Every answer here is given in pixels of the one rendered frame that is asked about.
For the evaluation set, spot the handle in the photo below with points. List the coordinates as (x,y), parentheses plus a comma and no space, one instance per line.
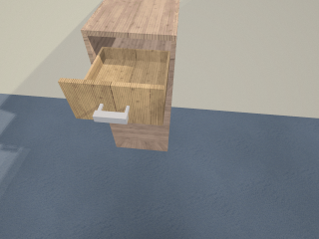
(111,117)

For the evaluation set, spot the cabinet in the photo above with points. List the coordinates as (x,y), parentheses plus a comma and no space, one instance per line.
(136,24)

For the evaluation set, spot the drawer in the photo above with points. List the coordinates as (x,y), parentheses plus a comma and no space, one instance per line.
(121,77)

